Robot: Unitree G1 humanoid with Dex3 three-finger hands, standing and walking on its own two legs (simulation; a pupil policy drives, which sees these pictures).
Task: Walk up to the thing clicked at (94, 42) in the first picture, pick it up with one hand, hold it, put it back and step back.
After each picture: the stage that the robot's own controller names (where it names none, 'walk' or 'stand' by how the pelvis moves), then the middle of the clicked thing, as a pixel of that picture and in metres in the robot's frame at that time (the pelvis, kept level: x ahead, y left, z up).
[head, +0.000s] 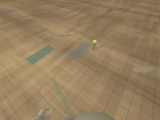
stand; (93, 45) +1.61 -0.05 -0.66
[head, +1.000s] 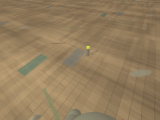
walk; (87, 51) +1.47 +0.18 -0.64
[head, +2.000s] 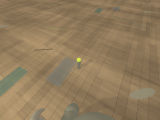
walk; (78, 63) +0.94 +0.24 -0.64
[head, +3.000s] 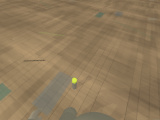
walk; (74, 83) +0.55 +0.19 -0.63
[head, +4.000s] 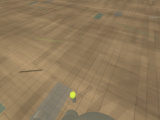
stand; (73, 97) +0.37 +0.18 -0.63
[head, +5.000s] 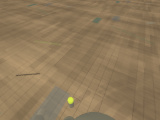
stand; (71, 102) +0.33 +0.18 -0.66
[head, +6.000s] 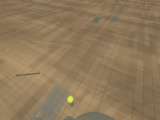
stand; (70, 101) +0.34 +0.19 -0.66
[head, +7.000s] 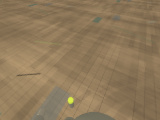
stand; (71, 102) +0.33 +0.19 -0.66
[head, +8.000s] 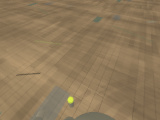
stand; (71, 102) +0.33 +0.19 -0.66
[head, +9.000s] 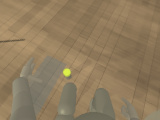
go down; (67, 74) +0.38 +0.19 -0.42
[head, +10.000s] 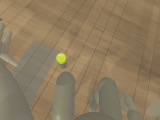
go down; (62, 62) +0.41 +0.23 -0.25
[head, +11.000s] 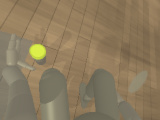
close in; (39, 56) +0.39 +0.26 -0.16
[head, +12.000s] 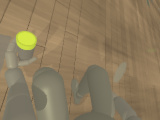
close; (26, 51) +0.41 +0.28 -0.15
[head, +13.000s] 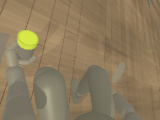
lift; (26, 50) +0.40 +0.28 -0.15
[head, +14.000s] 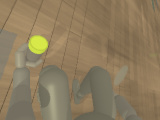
lift; (34, 53) +0.38 +0.26 -0.15
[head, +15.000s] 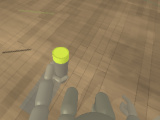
lift; (61, 68) +0.33 +0.18 +0.07
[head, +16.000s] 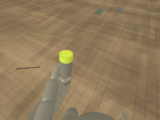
hold; (66, 69) +0.33 +0.17 +0.08
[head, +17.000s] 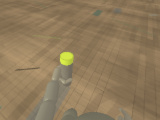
hold; (66, 71) +0.32 +0.16 +0.07
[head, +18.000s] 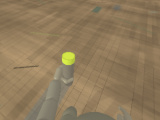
crouch; (68, 71) +0.33 +0.15 +0.05
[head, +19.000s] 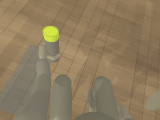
lower; (53, 47) +0.47 +0.22 -0.02
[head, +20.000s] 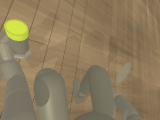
lower; (20, 44) +0.43 +0.31 -0.14
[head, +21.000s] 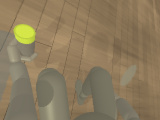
lower; (27, 47) +0.42 +0.30 -0.13
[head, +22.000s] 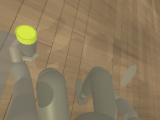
lower; (28, 47) +0.42 +0.29 -0.13
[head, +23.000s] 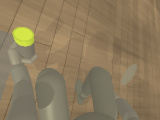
lower; (27, 49) +0.41 +0.30 -0.14
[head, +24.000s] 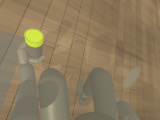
draw back; (35, 49) +0.42 +0.27 -0.12
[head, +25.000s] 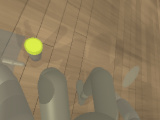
rise; (35, 52) +0.40 +0.27 -0.16
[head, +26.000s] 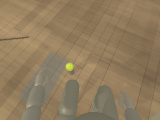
walk; (70, 69) +0.43 +0.20 -0.38
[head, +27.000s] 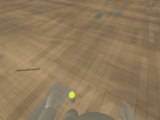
stand; (72, 97) +0.36 +0.17 -0.60
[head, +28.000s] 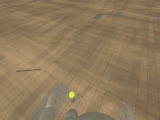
stand; (72, 97) +0.37 +0.18 -0.60
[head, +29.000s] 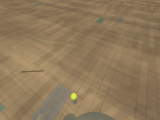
stand; (74, 99) +0.38 +0.16 -0.65
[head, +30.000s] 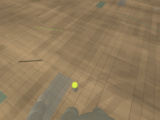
walk; (74, 87) +0.42 +0.13 -0.63
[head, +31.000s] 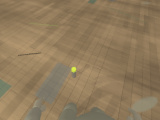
walk; (73, 72) +0.63 +0.21 -0.64
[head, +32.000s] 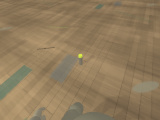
walk; (80, 59) +0.99 +0.26 -0.63
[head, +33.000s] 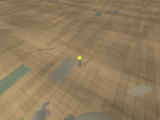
stand; (79, 61) +1.05 +0.21 -0.65
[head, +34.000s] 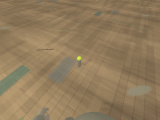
stand; (79, 62) +1.04 +0.21 -0.66
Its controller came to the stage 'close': yes
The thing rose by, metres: 0.72
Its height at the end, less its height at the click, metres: +0.00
